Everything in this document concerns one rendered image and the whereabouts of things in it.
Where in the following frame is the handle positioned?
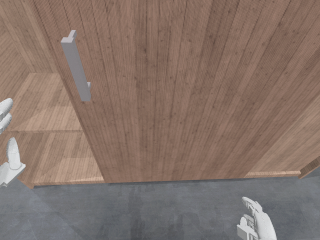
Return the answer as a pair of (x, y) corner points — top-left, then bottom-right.
(60, 30), (91, 101)

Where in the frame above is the robot left hand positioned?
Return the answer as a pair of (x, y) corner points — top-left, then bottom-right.
(0, 98), (26, 188)

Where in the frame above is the wardrobe door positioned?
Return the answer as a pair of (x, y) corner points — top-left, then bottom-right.
(249, 94), (320, 172)
(28, 0), (320, 183)

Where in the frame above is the robot right hand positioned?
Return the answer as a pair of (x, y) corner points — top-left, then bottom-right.
(237, 197), (277, 240)

